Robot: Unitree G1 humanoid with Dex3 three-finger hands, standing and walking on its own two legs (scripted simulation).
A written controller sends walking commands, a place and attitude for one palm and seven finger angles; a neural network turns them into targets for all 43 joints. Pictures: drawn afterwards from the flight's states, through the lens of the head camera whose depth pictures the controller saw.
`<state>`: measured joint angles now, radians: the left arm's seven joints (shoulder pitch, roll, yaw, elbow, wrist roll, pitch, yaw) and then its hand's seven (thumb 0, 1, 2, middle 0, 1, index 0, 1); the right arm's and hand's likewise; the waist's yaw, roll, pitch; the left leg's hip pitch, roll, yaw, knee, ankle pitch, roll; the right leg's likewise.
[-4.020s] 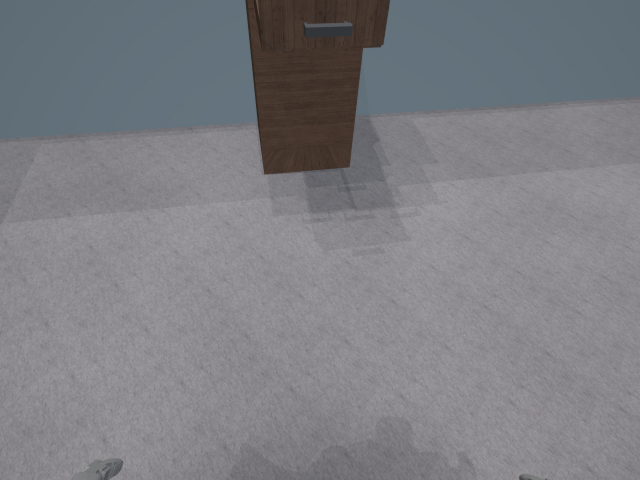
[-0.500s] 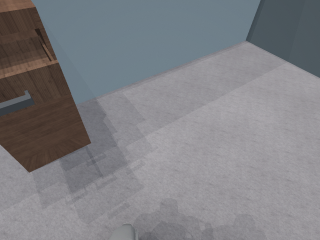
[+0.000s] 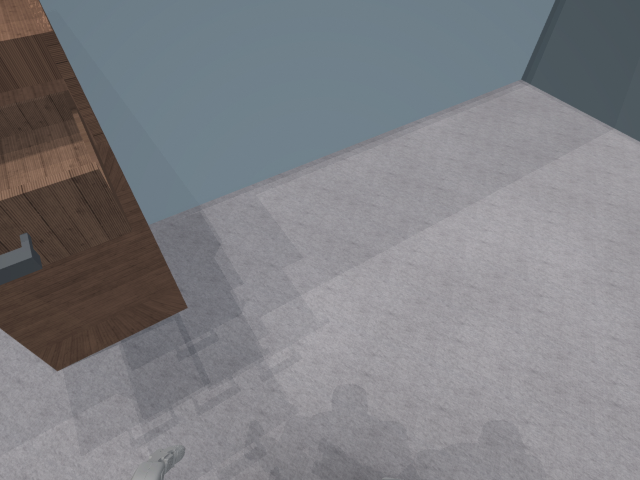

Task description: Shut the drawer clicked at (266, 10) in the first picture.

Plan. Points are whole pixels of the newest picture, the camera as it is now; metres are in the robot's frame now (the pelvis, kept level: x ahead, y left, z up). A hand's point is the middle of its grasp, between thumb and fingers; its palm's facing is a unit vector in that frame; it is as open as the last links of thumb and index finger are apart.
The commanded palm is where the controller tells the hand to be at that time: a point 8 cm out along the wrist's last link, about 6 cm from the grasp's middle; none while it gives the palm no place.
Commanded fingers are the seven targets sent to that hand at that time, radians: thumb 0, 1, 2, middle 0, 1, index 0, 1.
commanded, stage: turn to face it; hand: left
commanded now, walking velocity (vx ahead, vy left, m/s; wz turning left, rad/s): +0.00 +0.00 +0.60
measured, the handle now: out of the picture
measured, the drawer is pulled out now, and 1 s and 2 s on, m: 0.30 0.30 0.30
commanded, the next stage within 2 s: take the last steps up to it in 0.90 s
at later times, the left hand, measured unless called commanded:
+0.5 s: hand out of the picture -0.03 +0.19 -0.17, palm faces +0.37 -0.89 -0.27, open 7.4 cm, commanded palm none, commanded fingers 0.00 0.90 0.90 -0.20 -0.30 -0.20 -0.30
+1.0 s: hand out of the picture +0.00 +0.18 -0.16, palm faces +0.50 -0.82 -0.28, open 7.4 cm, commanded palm none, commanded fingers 0.00 0.90 0.90 -0.20 -0.30 -0.20 -0.30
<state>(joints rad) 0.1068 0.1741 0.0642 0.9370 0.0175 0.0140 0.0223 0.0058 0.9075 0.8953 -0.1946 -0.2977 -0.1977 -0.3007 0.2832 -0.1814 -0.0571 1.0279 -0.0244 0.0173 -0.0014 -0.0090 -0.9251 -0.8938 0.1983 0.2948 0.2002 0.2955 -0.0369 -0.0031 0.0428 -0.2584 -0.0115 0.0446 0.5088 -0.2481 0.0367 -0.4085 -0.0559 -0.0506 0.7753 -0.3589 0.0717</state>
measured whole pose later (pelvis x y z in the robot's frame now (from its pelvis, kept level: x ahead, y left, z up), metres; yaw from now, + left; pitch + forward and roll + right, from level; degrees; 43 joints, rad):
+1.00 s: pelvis +0.03 -0.03 -0.01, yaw +29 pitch -2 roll +1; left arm 0.20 0.19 0.04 0.92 0.02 0.02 0.02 0.01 0.90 0.90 -0.20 -0.30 -0.20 -0.30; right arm 0.20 -0.21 -0.05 0.95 -0.01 0.06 0.01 0.01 -0.90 -0.89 0.20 0.30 0.20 0.30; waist -0.01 0.04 0.06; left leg -0.31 -0.01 -0.01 0.63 -0.33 0.00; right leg -0.26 -0.03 -0.07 0.59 -0.29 0.01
